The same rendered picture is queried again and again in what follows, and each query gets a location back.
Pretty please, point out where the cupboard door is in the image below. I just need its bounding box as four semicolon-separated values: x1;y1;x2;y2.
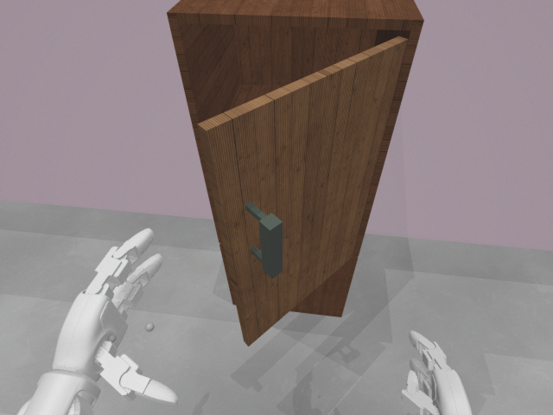
197;36;409;347

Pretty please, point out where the robot left hand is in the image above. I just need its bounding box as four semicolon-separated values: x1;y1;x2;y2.
52;228;178;405

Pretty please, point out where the handle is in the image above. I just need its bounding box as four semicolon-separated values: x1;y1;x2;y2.
245;202;283;279

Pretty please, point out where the robot right hand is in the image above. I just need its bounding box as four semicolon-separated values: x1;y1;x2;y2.
402;330;472;415

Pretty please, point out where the robot left forearm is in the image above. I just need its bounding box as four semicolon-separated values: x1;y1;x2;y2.
16;370;101;415

